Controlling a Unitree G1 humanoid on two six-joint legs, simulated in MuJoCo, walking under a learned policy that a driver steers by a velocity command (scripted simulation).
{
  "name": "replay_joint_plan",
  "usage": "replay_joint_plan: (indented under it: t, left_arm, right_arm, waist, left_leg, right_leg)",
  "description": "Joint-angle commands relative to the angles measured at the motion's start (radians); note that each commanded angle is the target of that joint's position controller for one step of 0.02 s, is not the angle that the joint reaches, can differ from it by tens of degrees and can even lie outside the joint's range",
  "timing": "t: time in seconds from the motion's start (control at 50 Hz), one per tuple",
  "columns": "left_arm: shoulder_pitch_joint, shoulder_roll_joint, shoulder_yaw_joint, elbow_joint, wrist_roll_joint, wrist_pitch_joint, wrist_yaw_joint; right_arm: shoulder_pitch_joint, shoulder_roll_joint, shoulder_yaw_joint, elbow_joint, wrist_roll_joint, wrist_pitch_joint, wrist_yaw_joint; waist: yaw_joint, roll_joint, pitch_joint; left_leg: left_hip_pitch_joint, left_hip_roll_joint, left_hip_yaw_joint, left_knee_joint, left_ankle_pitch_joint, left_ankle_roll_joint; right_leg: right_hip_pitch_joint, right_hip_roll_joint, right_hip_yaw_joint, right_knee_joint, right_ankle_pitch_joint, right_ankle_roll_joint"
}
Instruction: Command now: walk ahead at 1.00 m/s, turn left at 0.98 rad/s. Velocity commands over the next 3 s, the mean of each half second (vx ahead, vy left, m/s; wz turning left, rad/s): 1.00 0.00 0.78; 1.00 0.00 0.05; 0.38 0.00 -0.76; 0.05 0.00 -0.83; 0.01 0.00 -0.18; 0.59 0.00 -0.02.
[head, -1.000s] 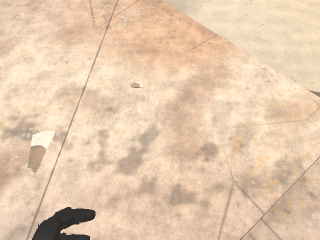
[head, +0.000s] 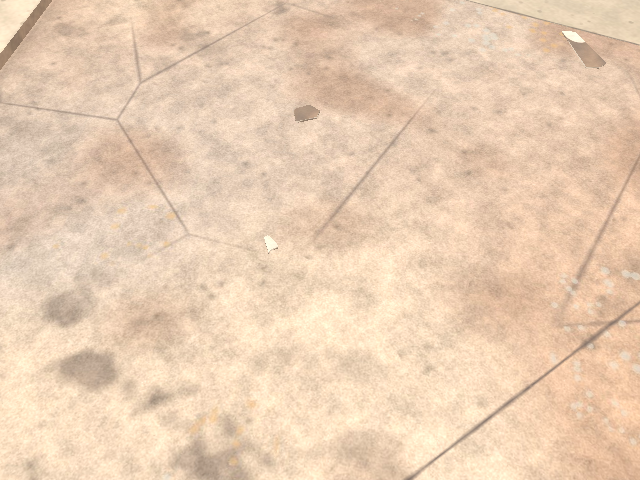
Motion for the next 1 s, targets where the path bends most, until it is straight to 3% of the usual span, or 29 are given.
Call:
replay_joint_plan:
  t: [0.02,0.1,0.16,0.2,0.24,0.28,0.3,0.32,0.34,0.36,0.38,0.4,0.42,0.46,0.52,0.6,0.64,0.68,0.7,0.72,0.74,0.76,0.78,0.8,0.82,0.86,0.92,0.96,1.0]
  left_arm:
    - [0.121,-0.013,-0.020,0.019,-0.021,-0.044,-0.018]
    - [0.121,0.020,-0.023,0.041,-0.024,-0.065,-0.025]
    - [0.206,0.044,-0.023,0.079,-0.021,-0.066,-0.020]
    - [0.250,0.085,-0.018,0.091,-0.020,-0.059,-0.009]
    - [0.276,0.144,-0.006,0.092,-0.027,-0.038,0.013]
    - [0.221,0.186,0.000,0.070,-0.028,-0.012,0.024]
    - [0.164,0.185,0.001,0.047,-0.023,-0.004,0.012]
    - [0.156,0.079,-0.015,0.000,-0.011,-0.009,-0.010]
    - [0.217,0.064,-0.031,-0.105,-0.054,-0.021,-0.007]
    - [0.098,0.103,-0.030,-0.116,-0.048,-0.039,-0.009]
    - [0.097,0.087,-0.037,-0.108,-0.052,-0.044,-0.010]
    - [0.078,0.073,-0.042,-0.097,-0.033,-0.036,-0.009]
    - [0.103,0.055,-0.048,-0.080,-0.014,-0.018,-0.014]
    - [0.119,0.022,-0.053,-0.073,0.007,0.018,-0.031]
    - [-0.082,-0.016,-0.071,-0.154,-0.005,0.017,-0.049]
    - [-0.203,-0.017,-0.072,-0.161,-0.038,0.008,-0.069]
    - [-0.217,0.010,-0.064,-0.174,-0.034,0.003,-0.062]
    - [-0.134,0.066,-0.039,-0.149,-0.026,0.005,-0.048]
    - [0.028,0.103,-0.019,-0.105,-0.029,0.007,-0.035]
    - [0.261,0.138,0.000,-0.041,-0.026,0.012,-0.016]
    - [0.408,0.235,0.028,-0.007,-0.001,0.014,0.003]
    - [0.351,0.279,0.036,-0.003,0.008,0.008,-0.017]
    - [0.221,0.180,0.026,-0.027,-0.003,0.009,-0.032]
    - [0.156,0.114,0.011,-0.023,-0.016,0.002,-0.035]
    - [0.130,0.071,0.001,-0.009,-0.013,-0.002,-0.038]
    - [0.138,0.024,-0.021,0.037,-0.017,-0.014,-0.035]
    - [0.188,0.042,-0.019,0.077,-0.048,-0.035,-0.037]
    - [0.182,0.054,-0.011,0.076,-0.052,-0.042,-0.037]
    - [0.172,0.078,0.000,0.074,-0.064,-0.048,-0.037]
  right_arm:
    - [-0.090,0.060,0.047,-0.144,-0.012,0.020,0.039]
    - [-0.209,0.050,0.065,-0.216,-0.005,0.026,0.054]
    - [-0.353,0.056,0.081,-0.246,-0.002,0.026,0.075]
    - [-0.377,0.065,0.087,-0.239,-0.002,0.021,0.080]
    - [-0.297,0.036,0.076,-0.208,-0.005,0.020,0.064]
    - [0.023,-0.038,0.039,-0.105,-0.014,0.016,0.039]
    - [0.221,-0.084,0.006,-0.033,-0.008,0.010,0.014]
    - [0.172,-0.158,-0.026,-0.019,0.014,0.019,-0.014]
    - [0.153,-0.222,-0.032,-0.072,-0.016,0.029,-0.023]
    - [0.206,-0.168,-0.031,-0.068,-0.011,0.033,-0.041]
    - [0.157,-0.125,-0.023,-0.033,-0.004,0.020,-0.049]
    - [0.121,-0.083,-0.011,-0.019,-0.002,-0.002,-0.051]
    - [0.083,-0.055,0.002,-0.021,-0.007,-0.021,-0.058]
    - [0.088,-0.005,0.024,0.003,0.012,-0.051,-0.054]
    - [0.105,-0.022,0.018,0.031,0.024,-0.080,-0.035]
    - [0.192,-0.035,0.016,0.070,0.050,-0.103,-0.014]
    - [0.209,-0.083,0.008,0.087,0.038,-0.102,-0.021]
    - [0.224,-0.137,-0.002,0.102,0.014,-0.089,-0.035]
    - [0.208,-0.156,-0.005,0.107,-0.006,-0.075,-0.044]
    - [0.151,-0.149,-0.003,0.101,-0.020,-0.064,-0.050]
    - [0.175,-0.033,0.027,0.071,-0.010,-0.069,-0.049]
    - [0.308,0.064,0.052,0.032,0.045,-0.087,-0.031]
    - [0.204,-0.008,0.048,0.035,0.026,-0.086,-0.043]
    - [0.118,-0.022,0.049,0.021,0.024,-0.084,-0.037]
    - [0.071,-0.010,0.056,0.011,0.011,-0.079,-0.029]
    - [0.053,0.031,0.070,-0.017,-0.020,-0.053,-0.008]
    - [-0.059,0.056,0.090,-0.085,-0.036,-0.036,0.006]
    - [-0.172,0.056,0.103,-0.135,-0.025,-0.049,0.016]
    - [-0.232,0.080,0.118,-0.143,-0.010,-0.061,0.031]
  waist:
    - [0.009,-0.094,0.006]
    - [-0.024,-0.088,0.052]
    - [0.017,-0.047,0.133]
    - [0.017,-0.072,0.120]
    - [-0.045,-0.148,0.042]
    - [-0.204,-0.176,-0.099]
    - [-0.286,-0.141,-0.161]
    - [-0.175,0.106,-0.174]
    - [-0.109,0.129,-0.391]
    - [-0.162,-0.055,-0.342]
    - [-0.097,-0.097,-0.148]
    - [-0.045,-0.152,-0.054]
    - [0.006,-0.169,-0.019]
    - [0.053,-0.136,0.019]
    - [0.023,-0.064,0.113]
    - [-0.051,-0.071,0.092]
    - [-0.043,-0.022,0.078]
    - [0.009,0.025,-0.024]
    - [0.098,0.043,-0.113]
    - [0.230,0.031,-0.202]
    - [0.253,-0.136,-0.311]
    - [0.107,-0.456,-0.442]
    - [0.108,-0.239,-0.291]
    - [0.087,-0.101,-0.161]
    - [0.060,-0.014,-0.090]
    - [-0.005,-0.057,-0.013]
    - [-0.026,-0.084,0.089]
    - [-0.020,-0.073,0.129]
    - [-0.010,-0.060,0.127]
  left_leg:
    - [-0.335,0.142,-0.054,0.006,0.046,-0.010]
    - [-0.336,0.134,0.009,-0.114,0.214,-0.018]
    - [-0.253,0.085,0.160,-0.362,0.288,0.006]
    - [-0.142,0.016,0.251,-0.479,0.265,0.049]
    - [-0.001,-0.056,0.280,-0.521,0.188,0.081]
    - [0.389,-0.093,0.188,-0.578,0.104,0.137]
    - [0.663,-0.061,0.091,-0.699,0.116,0.175]
    - [0.846,0.120,-0.162,-0.682,0.163,0.190]
    - [1.054,0.359,-0.647,-0.824,0.153,0.386]
    - [0.954,0.333,-0.672,-0.967,0.028,0.347]
    - [0.755,0.319,-0.579,-1.027,0.026,0.311]
    - [0.576,0.273,-0.504,-1.048,0.084,0.273]
    - [0.447,0.231,-0.423,-1.056,0.150,0.253]
    - [0.279,0.177,-0.329,-1.105,0.164,0.236]
    - [0.159,0.094,-0.186,-1.196,0.230,0.200]
    - [0.229,0.079,-0.097,-1.286,0.473,0.136]
    - [0.392,0.128,-0.093,-1.215,0.718,0.112]
    - [0.540,0.160,-0.075,-1.017,1.084,0.070]
    - [0.533,0.168,-0.068,-0.813,1.160,0.052]
    - [0.399,0.134,-0.039,-0.524,1.053,0.037]
    - [0.145,0.030,0.013,-0.063,0.594,0.018]
    - [-0.138,-0.144,-0.086,0.208,-0.171,-0.008]
    - [-0.267,-0.048,-0.109,0.234,-0.096,0.018]
    - [-0.273,0.013,-0.087,0.176,-0.005,0.013]
    - [-0.241,0.050,-0.074,0.097,0.009,0.010]
    - [-0.183,0.090,-0.069,0.010,-0.007,-0.010]
    - [-0.268,0.150,-0.002,-0.163,0.028,-0.063]
    - [-0.229,0.157,0.026,-0.391,0.178,-0.097]
    - [-0.024,0.103,0.077,-0.630,0.349,-0.111]
  right_leg:
    - [0.234,-0.302,0.313,-0.301,0.027,-0.086]
    - [0.174,-0.253,0.027,-0.349,0.358,-0.041]
    - [0.175,-0.198,-0.119,-0.391,0.540,0.009]
    - [0.242,-0.193,-0.182,-0.330,0.937,0.035]
    - [0.321,-0.230,-0.186,-0.158,1.316,0.045]
    - [0.205,-0.283,-0.142,0.235,1.382,0.015]
    - [0.026,-0.241,-0.146,0.560,1.048,-0.008]
    - [-0.275,-0.053,-0.134,0.948,-0.136,0.000]
    - [-0.528,-0.025,0.067,1.191,-0.242,0.014]
    - [-0.577,-0.060,0.145,1.138,-0.115,0.010]
    - [-0.577,-0.109,0.140,1.027,-0.075,0.002]
    - [-0.511,-0.144,0.142,0.928,-0.080,0.005]
    - [-0.432,-0.161,0.152,0.874,-0.102,0.013]
    - [-0.351,-0.189,0.155,0.739,-0.148,0.037]
    - [-0.346,-0.200,0.106,0.443,0.073,0.036]
    - [-0.152,-0.109,0.019,0.154,0.451,-0.023]
    - [-0.150,-0.081,0.029,0.083,0.411,-0.060]
    - [-0.056,0.006,0.004,0.081,0.222,-0.087]
    - [0.100,0.032,0.017,0.090,0.128,-0.102]
    - [0.344,-0.001,0.033,0.089,0.073,-0.117]
    - [0.580,-0.201,0.271,0.092,-0.239,-0.158]
    - [0.719,-0.413,0.919,-0.160,-0.390,-0.262]
    - [0.630,-0.373,0.892,-0.219,-0.416,-0.253]
    - [0.469,-0.352,0.711,-0.217,-0.320,-0.248]
    - [0.333,-0.311,0.602,-0.236,-0.228,-0.230]
    - [0.146,-0.244,0.484,-0.286,-0.164,-0.210]
    - [0.057,-0.192,0.413,-0.396,-0.083,-0.242]
    - [-0.004,-0.145,0.335,-0.446,0.049,-0.244]
    - [-0.079,-0.090,0.249,-0.445,0.305,-0.209]
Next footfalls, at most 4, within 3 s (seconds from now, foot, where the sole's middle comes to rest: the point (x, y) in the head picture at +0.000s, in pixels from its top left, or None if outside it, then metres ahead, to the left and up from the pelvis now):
0.32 left None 0.44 0.09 -0.77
0.72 right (297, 288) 0.92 0.09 -0.77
1.14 left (172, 197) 1.21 0.45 -0.77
1.56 right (264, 158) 1.38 0.21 -0.77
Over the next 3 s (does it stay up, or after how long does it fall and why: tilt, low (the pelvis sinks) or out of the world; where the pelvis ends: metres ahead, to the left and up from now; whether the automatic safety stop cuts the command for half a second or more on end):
stays up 1.50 0.30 0.01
